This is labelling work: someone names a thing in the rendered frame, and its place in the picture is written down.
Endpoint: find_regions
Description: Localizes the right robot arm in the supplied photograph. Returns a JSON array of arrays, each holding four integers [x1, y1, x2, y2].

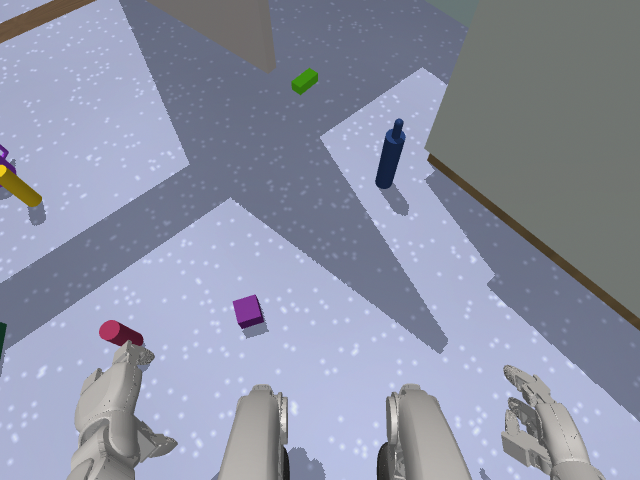
[[550, 461, 606, 480]]

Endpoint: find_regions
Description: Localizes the left robot hand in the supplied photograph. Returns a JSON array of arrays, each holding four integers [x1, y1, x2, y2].
[[74, 340, 178, 463]]

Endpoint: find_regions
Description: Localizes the right robot hand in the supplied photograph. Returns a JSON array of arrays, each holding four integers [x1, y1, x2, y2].
[[501, 365, 591, 476]]

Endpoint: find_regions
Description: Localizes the left robot arm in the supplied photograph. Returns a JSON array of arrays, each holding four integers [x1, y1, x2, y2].
[[66, 411, 140, 480]]

